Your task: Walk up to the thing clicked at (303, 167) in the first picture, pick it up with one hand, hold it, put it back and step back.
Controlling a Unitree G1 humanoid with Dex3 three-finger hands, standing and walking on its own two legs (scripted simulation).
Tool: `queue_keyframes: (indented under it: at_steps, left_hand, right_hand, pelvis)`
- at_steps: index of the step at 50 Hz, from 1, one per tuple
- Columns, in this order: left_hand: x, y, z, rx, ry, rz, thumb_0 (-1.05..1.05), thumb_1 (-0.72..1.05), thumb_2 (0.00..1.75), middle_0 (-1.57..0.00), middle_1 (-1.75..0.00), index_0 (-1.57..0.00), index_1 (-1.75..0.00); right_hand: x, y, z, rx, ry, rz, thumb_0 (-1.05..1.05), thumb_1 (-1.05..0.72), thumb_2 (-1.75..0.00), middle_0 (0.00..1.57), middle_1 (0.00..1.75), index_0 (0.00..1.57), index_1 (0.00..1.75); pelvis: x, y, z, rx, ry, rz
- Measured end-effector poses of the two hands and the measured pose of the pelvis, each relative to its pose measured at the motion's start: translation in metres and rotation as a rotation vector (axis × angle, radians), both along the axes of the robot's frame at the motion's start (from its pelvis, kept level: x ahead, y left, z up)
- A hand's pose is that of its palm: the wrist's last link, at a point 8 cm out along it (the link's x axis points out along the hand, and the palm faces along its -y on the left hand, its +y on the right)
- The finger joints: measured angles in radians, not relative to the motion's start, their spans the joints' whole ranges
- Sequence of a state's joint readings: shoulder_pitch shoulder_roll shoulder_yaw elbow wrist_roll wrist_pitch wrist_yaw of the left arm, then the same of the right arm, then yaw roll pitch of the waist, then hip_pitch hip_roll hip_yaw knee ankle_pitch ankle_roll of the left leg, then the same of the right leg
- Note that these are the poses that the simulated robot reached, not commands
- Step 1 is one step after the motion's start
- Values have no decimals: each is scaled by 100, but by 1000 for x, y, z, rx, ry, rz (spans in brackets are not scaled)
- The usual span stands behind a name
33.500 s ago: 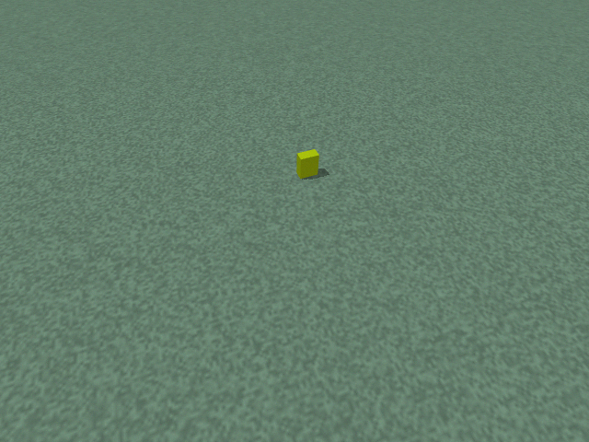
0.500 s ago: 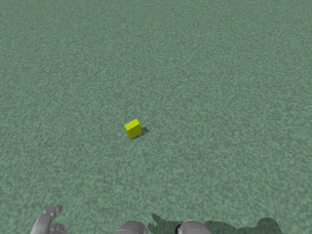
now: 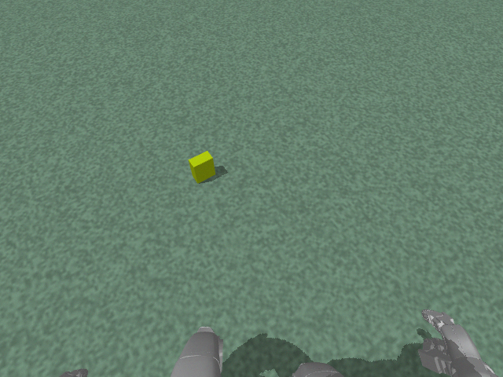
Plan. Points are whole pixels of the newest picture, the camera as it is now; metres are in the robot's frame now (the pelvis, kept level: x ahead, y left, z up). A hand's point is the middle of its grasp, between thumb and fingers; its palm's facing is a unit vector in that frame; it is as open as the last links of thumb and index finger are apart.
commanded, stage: step back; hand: left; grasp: from the side
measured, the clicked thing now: (202, 167) +0.99 +0.25 -0.68
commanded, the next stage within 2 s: stand in 1.16 s
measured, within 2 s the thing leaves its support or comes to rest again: neither
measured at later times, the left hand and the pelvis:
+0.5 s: hand out of the picture -0.03 +0.27 -0.12, palm faces +0.07 -0.92 -0.39, open 7.4 cm; pelvis -0.07 -0.02 +0.02, yaw +4 degrees
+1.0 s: hand out of the picture +0.02 +0.28 -0.14, palm faces +0.11 -0.93 -0.36, open 7.4 cm; pelvis -0.03 +0.00 +0.02, yaw +5 degrees
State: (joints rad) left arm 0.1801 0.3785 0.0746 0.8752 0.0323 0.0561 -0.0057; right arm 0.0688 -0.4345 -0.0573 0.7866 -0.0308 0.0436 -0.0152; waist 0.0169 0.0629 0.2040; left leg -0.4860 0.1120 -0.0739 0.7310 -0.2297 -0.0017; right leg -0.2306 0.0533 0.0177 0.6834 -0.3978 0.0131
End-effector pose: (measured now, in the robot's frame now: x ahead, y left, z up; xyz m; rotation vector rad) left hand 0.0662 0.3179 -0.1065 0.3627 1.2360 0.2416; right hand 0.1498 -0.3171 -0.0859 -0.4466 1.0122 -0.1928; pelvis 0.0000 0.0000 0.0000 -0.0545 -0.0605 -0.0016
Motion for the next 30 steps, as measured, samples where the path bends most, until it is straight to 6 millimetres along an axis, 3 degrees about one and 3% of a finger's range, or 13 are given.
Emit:
queue_keyframes:
  at_steps: [6, 14, 18, 23, 30]
  left_hand:
    - [-57, -15, 22, 15, 6, 31, 1, 90, 90, -21, -30, -20, -30]
    - [-79, 6, 25, 49, -120, 54, 1, 90, 90, -21, -30, -21, -30]
    - [-96, 9, 22, 32, -104, 78, 1, 90, 90, -21, -30, -20, -30]
    - [-107, -1, 23, -6, -66, 75, 1, 90, 90, -21, -30, -20, -30]
    - [-107, -28, 18, 0, -64, 82, 1, 90, 90, -21, -30, -20, -30]
  right_hand:
    - [-56, -5, -4, 58, 57, -35, 0, -91, -90, 20, 30, 20, 30]
    - [-140, 0, -22, 48, 223, -6, 0, -91, -90, 20, 30, 20, 30]
    - [-168, 11, -14, 73, 229, -26, 0, -91, -90, 20, 30, 20, 30]
    - [-174, 7, -4, 83, 203, -37, 0, -90, -90, 21, 30, 21, 30]
    - [-148, -20, -16, 76, 181, -37, 0, -90, -90, 21, 30, 20, 30]
  pelvis:
    - [-31, -10, 14, 89, 24, 5]
    - [-69, -5, 6, 59, 41, 99]
    - [-75, -5, 13, 92, 16, 85]
    - [-75, -13, 20, 75, 12, 81]
    - [-67, -32, 12, 39, 0, 83]
